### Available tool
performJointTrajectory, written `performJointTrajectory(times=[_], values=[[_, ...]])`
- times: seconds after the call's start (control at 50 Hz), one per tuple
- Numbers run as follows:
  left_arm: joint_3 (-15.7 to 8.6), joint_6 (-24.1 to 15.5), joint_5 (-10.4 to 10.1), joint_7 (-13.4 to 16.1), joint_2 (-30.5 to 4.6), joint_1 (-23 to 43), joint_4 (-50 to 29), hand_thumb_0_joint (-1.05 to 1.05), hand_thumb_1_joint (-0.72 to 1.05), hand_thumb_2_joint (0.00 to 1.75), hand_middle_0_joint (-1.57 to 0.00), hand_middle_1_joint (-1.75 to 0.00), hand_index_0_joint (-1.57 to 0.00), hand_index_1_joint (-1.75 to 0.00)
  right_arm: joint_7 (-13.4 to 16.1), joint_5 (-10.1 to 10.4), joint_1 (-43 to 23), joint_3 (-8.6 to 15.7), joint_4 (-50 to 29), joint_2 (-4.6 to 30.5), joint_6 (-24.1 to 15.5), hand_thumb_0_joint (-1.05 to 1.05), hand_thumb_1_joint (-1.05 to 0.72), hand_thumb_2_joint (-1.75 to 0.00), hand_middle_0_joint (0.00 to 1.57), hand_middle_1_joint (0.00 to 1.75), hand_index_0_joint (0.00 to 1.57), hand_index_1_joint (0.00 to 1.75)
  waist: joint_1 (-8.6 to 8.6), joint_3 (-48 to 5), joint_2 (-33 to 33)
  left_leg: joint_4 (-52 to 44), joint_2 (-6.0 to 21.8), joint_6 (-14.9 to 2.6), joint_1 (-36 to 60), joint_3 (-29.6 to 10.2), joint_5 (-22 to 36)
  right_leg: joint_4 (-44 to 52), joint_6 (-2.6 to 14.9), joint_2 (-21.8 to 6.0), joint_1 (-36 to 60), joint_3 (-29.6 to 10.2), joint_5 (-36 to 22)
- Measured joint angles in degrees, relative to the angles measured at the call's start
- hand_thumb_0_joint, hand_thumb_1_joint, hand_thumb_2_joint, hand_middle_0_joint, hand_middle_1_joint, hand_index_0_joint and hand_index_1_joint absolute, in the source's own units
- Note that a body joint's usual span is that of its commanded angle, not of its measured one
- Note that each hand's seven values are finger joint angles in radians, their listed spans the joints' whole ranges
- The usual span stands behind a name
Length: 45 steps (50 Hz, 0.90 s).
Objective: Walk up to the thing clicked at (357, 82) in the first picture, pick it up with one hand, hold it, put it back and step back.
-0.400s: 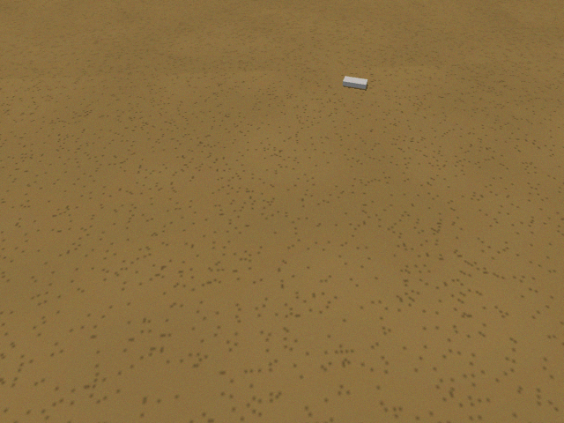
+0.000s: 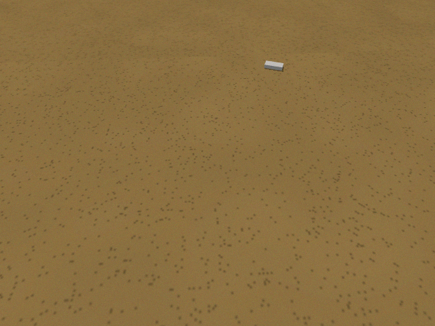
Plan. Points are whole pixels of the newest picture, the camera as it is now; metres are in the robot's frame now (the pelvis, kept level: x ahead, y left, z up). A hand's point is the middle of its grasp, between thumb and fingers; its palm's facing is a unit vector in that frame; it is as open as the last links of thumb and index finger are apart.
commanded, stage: stand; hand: left
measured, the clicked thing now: (273, 65) +2.24 -0.40 -0.77
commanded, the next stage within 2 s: walk up in 0.72 s
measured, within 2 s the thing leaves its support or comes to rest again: neither
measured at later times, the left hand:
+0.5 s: hand out of the picture +0.07 +0.25 -0.16, palm faces -0.02 -0.94 -0.33, open 7.4 cm
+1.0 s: hand (112, 313) +0.17 +0.24 -0.13, palm faces -0.12 -0.92 -0.38, open 7.4 cm
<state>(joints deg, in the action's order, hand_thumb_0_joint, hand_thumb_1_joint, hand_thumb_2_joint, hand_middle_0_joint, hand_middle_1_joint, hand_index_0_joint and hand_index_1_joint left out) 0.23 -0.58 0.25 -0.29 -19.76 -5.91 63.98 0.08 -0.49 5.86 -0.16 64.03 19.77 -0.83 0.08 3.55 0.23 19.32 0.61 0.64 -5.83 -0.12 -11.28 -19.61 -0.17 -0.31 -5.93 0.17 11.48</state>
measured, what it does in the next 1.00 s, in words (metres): lifts its right foot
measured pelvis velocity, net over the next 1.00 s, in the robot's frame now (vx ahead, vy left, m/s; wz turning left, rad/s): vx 0.05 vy -0.05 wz -0.12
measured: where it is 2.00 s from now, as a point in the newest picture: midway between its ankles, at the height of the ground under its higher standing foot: (266, 254)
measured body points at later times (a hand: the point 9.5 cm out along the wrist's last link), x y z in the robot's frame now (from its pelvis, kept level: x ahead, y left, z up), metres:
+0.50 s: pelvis +0.00 +0.00 +0.00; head +0.01 +0.00 +0.45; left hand +0.07 +0.30 -0.13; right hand +0.08 -0.30 -0.13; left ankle -0.01 +0.13 -0.75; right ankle -0.01 -0.12 -0.75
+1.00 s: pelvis +0.05 -0.05 -0.01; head +0.04 -0.06 +0.44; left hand +0.18 +0.29 -0.10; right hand +0.07 -0.41 -0.12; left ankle -0.01 +0.12 -0.75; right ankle +0.11 -0.22 -0.72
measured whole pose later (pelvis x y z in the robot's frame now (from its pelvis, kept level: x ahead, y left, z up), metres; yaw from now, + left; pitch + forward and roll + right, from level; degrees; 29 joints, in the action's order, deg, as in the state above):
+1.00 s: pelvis +0.05 -0.05 -0.01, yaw -7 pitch -2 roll +2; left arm -5.7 0.1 1.9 -8.3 -27.0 -10.9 57.4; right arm -2.7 -3.4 14.2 6.0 58.8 26.3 -4.3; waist -0.2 -0.2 0.0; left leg 21.6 5.9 1.0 -0.2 7.1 -19.5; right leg -41.4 -0.2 -7.2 -25.1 0.2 18.9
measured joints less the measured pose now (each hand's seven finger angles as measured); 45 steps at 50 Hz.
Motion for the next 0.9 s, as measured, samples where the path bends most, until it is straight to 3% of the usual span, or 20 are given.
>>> performJointTrajectory(times=[0.72,0.76,0.8,0.86,0.9], values=[[0.0,0.0,0.0,0.0,-0.2,-0.7,0.0,0.0,0.9,0.9,-0.2,-0.3,-0.2,-0.3,0.0,0.0,0.6,-0.1,0.0,0.1,0.1,0.01,-0.91,-0.9,0.2,0.3,0.2,0.3,0.02,-0.2,0.0,-0.6,0.0,0.02,0.4,-0.2,0.3,0.9,0.0,0.0,0.6,0.2,-0.4],[-1.5,0.3,0.8,-1.7,-0.6,-2.1,-1.6,0.0,0.9,0.9,-0.2,-0.3,-0.2,-0.3,-1.1,-1.0,1.6,1.3,-1.4,0.1,-0.6,0.01,-0.91,-0.9,0.2,0.3,0.2,0.3,0.48,-1.3,0.3,2.2,0.1,-1.13,-0.9,0.9,-4.5,-3.7,0.82,0.1,-1.9,-0.7,5.5],[-2.8,0.9,1.6,-3.3,-1.5,-3.6,-2.6,0.0,0.9,0.9,-0.2,-0.3,-0.2,-0.3,-1.9,-1.6,3.0,2.8,-3.5,0.5,-2.2,0.01,-0.91,-0.9,0.2,0.3,0.2,0.3,0.66,-2.7,0.6,3.2,0.3,-2.02,-1.5,2.5,-6.2,-14.0,1.38,-0.1,-7.2,-1.0,11.3],[-3.8,1.3,2.1,-4.9,-3.5,-3.9,-3.5,0.0,0.9,0.9,-0.2,-0.3,-0.2,-0.3,-2.1,-1.8,5.2,4.2,-5.8,1.5,-4.0,0.0,-0.9,-0.9,0.2,0.3,0.21,0.3,-0.34,-3.2,0.9,2.0,1.2,-2.16,-0.5,3.8,-4.5,-27.6,1.44,-1.1,-15.5,-1.9,11.8],[-4.5,1.1,1.9,-6.2,-4.9,-4.1,-4.6,0.01,0.9,0.9,-0.2,-0.3,-0.2,-0.3,-2.2,-2.2,6.6,4.7,-5.9,2.6,-4.0,0.0,-0.9,-0.9,0.2,0.3,0.21,0.3,-0.38,-3.3,1.1,0.8,2.1,-1.81,1.4,5.0,-5.0,-29.5,0.88,-3.2,-18.7,-1.6,11.2]])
